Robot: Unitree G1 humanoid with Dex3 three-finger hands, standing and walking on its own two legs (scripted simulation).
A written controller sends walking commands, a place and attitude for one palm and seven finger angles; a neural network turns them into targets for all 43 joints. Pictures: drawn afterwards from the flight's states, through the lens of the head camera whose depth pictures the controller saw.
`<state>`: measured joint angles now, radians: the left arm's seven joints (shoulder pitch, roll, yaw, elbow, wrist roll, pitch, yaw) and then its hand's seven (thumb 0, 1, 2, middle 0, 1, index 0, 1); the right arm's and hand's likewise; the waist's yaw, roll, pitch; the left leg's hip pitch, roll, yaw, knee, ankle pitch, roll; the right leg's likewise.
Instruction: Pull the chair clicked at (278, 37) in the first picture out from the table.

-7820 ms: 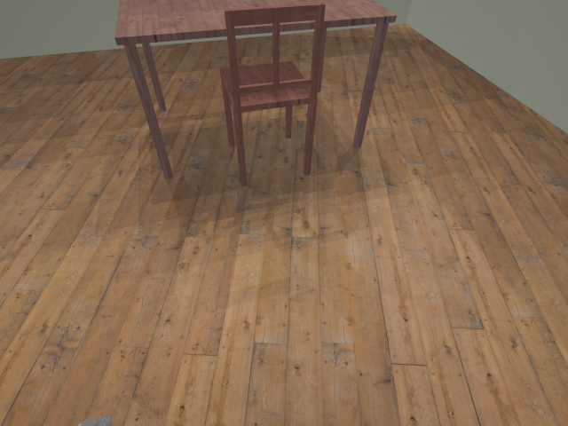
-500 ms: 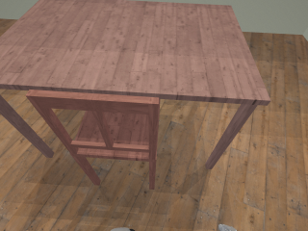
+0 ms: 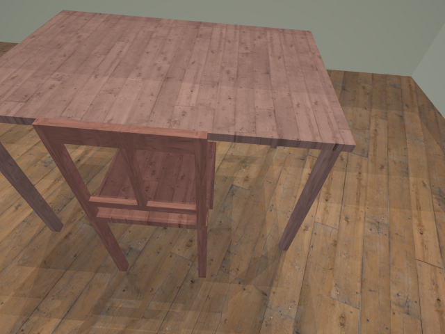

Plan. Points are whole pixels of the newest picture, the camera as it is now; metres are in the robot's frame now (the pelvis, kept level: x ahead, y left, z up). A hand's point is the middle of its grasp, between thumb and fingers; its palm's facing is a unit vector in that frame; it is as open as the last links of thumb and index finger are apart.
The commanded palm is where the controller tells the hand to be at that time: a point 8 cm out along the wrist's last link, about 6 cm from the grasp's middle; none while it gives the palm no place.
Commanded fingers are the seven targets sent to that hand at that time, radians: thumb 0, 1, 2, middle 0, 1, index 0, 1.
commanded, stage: come to a stop and stand still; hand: left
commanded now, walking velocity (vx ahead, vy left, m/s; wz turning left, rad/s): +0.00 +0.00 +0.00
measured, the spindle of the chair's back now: (135, 177) +0.50 +0.26 -0.09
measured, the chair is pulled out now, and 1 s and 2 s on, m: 0.00 0.00 0.00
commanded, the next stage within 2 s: look again from close up in 1.34 s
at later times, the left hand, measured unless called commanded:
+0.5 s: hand out of the picture -0.04 +0.20 -0.17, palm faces +0.02 -0.99 -0.15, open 7.4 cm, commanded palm none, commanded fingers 0.00 0.90 0.90 -0.20 -0.30 -0.20 -0.30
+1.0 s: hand out of the picture -0.02 +0.21 -0.17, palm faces +0.00 -0.99 -0.14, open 7.4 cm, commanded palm none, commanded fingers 0.00 0.90 0.90 -0.20 -0.30 -0.20 -0.30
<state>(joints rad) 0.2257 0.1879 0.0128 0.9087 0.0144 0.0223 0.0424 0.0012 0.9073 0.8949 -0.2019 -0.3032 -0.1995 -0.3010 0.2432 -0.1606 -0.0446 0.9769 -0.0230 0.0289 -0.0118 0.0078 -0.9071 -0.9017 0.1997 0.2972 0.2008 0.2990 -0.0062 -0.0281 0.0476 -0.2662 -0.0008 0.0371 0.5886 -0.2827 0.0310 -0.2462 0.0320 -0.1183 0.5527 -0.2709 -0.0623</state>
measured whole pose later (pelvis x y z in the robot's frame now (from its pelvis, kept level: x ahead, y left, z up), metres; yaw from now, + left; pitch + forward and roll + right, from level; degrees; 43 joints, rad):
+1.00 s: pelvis +0.00 +0.06 +0.01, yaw -2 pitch -1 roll -1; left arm 0.36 0.11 0.00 1.10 0.02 -0.01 0.04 0.00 0.91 0.90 -0.20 -0.30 -0.20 -0.30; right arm 0.29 -0.12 -0.02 1.12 -0.01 -0.01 -0.02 0.01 -0.91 -0.90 0.20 0.30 0.20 0.30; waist 0.00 -0.02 0.02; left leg -0.21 -0.08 0.11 0.42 -0.20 0.12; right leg -0.23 -0.03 -0.04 0.44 -0.19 0.02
